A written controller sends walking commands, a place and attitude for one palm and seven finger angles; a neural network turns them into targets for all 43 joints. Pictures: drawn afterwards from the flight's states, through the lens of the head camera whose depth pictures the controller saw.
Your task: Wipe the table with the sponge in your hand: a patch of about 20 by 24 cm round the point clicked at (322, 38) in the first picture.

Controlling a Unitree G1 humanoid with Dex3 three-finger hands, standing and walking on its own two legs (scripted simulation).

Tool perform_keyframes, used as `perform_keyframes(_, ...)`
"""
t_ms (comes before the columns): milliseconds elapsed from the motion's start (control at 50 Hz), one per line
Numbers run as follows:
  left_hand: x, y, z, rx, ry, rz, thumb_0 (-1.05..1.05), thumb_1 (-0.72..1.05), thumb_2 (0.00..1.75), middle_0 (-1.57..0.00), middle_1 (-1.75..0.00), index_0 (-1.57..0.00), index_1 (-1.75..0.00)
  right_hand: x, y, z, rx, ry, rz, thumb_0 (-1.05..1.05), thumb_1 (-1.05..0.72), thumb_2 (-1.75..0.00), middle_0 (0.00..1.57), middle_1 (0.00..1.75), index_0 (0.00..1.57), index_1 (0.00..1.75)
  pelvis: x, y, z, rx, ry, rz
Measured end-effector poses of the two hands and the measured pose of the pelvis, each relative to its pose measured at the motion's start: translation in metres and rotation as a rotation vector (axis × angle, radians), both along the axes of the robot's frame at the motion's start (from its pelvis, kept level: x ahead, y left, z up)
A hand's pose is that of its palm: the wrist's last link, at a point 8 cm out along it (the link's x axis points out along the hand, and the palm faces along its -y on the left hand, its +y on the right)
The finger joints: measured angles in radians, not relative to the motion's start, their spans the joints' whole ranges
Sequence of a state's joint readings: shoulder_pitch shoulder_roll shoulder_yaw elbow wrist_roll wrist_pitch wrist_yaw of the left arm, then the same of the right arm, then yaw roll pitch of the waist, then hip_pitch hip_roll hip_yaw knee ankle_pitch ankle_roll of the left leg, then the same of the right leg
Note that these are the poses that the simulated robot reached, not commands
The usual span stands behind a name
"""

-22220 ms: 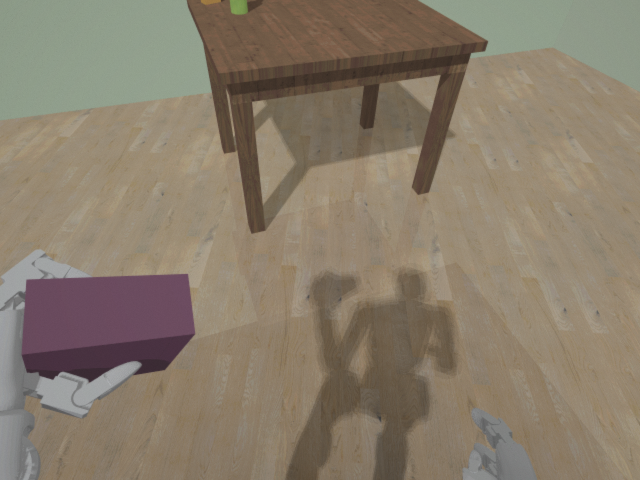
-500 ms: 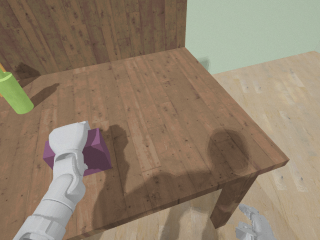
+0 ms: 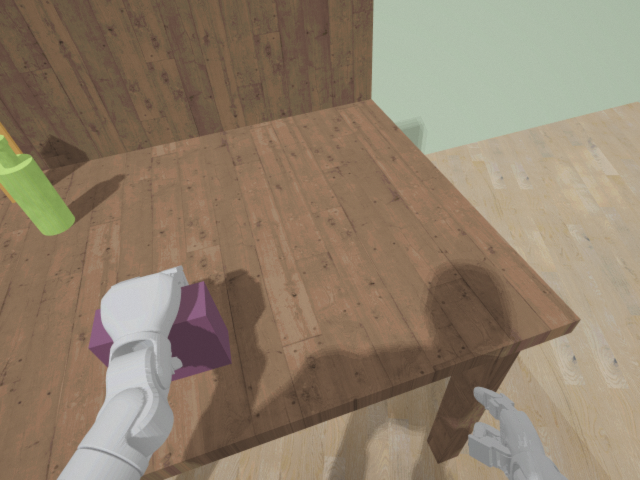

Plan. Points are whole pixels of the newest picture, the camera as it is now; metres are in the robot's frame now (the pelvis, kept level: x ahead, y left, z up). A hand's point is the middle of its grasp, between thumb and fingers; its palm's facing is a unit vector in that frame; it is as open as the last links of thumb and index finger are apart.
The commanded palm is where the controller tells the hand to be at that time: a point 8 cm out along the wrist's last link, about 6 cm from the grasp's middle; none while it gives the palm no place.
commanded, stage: wipe back along the middle lane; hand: left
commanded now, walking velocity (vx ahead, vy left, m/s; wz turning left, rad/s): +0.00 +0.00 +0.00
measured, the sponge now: (173, 346) +0.28 +0.25 +0.01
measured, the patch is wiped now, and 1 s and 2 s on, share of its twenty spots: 0.90 1.00 1.00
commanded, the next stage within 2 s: slide across to the third lane in 0.06 s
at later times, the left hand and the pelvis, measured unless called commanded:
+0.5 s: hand (174, 340) +0.26 +0.23 +0.05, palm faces -0.01 -0.07 -1.00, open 10.1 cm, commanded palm +0.24 +0.19 +0.11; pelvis -0.01 -0.01 +0.00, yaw +1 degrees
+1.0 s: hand (210, 328) +0.28 +0.18 +0.05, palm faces -0.01 -0.05 -1.00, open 10.1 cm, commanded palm +0.27 +0.16 +0.10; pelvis -0.03 -0.02 +0.00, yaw +1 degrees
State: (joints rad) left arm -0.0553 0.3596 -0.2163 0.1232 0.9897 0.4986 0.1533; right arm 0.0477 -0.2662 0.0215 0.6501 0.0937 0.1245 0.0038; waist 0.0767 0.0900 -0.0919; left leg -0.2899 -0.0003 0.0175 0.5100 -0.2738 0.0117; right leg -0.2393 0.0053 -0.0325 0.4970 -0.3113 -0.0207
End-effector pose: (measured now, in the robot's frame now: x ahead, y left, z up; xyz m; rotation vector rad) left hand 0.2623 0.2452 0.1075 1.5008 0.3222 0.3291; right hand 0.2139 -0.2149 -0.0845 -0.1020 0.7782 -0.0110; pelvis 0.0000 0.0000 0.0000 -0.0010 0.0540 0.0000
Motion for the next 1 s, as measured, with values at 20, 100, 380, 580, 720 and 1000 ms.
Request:
perform_keyframes(20, -0.002, -0.001, 0.0, -0.001, -0.002, -0.001, 0.0, -0.48, 1.03, -0.69, -1.35, -0.73, -1.34, 0.001, 0.001, 0.001, 0.003, -0.004, 0.003, 0.01, -0.9, -0.9, 0.2, 0.3, 0.2, 0.3, 0.0, 0.0, 0.0, 0.0, -0.001, 0.0)
perform_keyframes(100, -0.01, -0.006, 0.0, -0.006, -0.009, -0.005, 0.0, -0.48, 1.03, -0.69, -1.35, -0.73, -1.34, 0.002, 0.0, 0.001, 0.007, -0.007, 0.007, 0.01, -0.9, -0.9, 0.2, 0.3, 0.2, 0.31, -0.001, -0.001, 0.0, 0.002, -0.008, -0.002)
perform_keyframes(380, -0.018, -0.015, 0.001, -0.031, 0.011, 0.005, 0.0, -0.48, 1.03, -0.69, -1.35, -0.72, -1.34, 0.002, -0.001, 0.005, -0.003, -0.023, 0.021, 0.01, -0.9, -0.9, 0.2, 0.3, 0.19, 0.3, -0.008, -0.006, 0.0, 0.004, -0.03, 0.005)
perform_keyframes(580, -0.016, -0.029, 0.0, -0.02, 0.022, -0.034, -0.01, -0.48, 1.03, -0.69, -1.35, -0.73, -1.34, -0.001, 0.002, 0.003, 0.008, -0.037, 0.027, 0.01, -0.9, -0.9, 0.2, 0.3, 0.18, 0.3, -0.016, -0.008, 0.0, 0.005, -0.038, 0.013)
perform_keyframes(720, -0.012, -0.04, 0.001, -0.011, 0.017, -0.05, -0.01, -0.48, 1.03, -0.69, -1.35, -0.73, -1.33, -0.003, 0.005, 0.003, 0.021, -0.041, 0.038, 0.01, -0.9, -0.9, 0.2, 0.3, 0.18, 0.3, -0.021, -0.011, 0.0, 0.007, -0.042, 0.02)
perform_keyframes(1000, 0.003, -0.065, 0.0, -0.011, 0.021, -0.068, -0.02, -0.49, 1.03, -0.7, -1.35, -0.73, -1.33, -0.01, 0.004, 0.004, 0.04, -0.04, 0.042, 0.01, -0.9, -0.9, 0.2, 0.3, 0.19, 0.3, -0.029, -0.018, -0.001, 0.01, -0.046, 0.021)
